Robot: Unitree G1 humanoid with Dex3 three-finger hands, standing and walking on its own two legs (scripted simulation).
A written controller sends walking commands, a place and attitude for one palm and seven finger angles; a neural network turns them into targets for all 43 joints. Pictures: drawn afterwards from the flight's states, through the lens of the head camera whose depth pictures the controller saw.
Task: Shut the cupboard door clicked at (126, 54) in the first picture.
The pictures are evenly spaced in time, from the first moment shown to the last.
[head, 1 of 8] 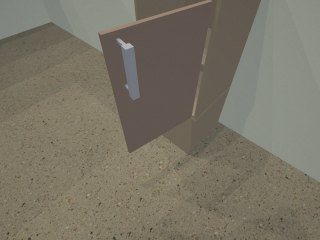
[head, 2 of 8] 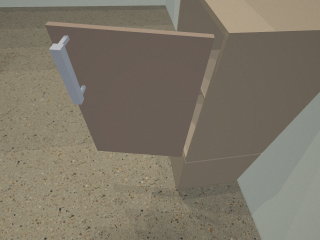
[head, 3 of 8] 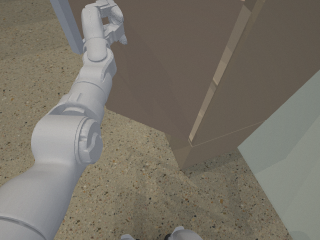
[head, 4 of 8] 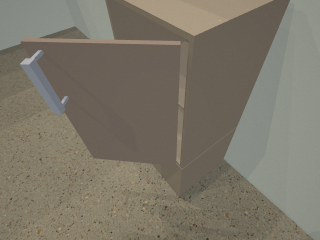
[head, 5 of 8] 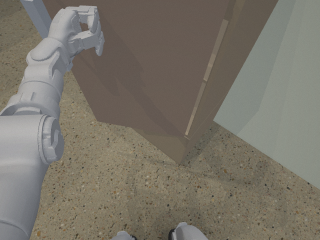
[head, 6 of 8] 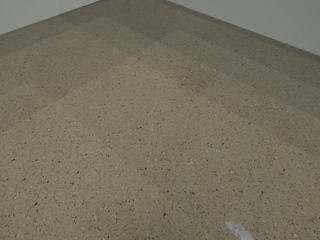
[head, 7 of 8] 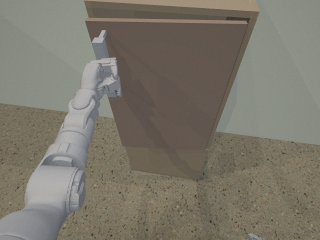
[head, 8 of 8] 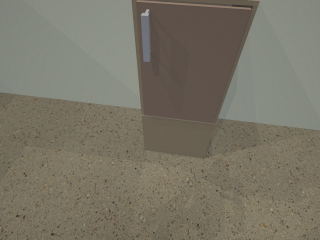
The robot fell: no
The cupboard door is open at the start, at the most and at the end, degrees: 78 78 0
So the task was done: yes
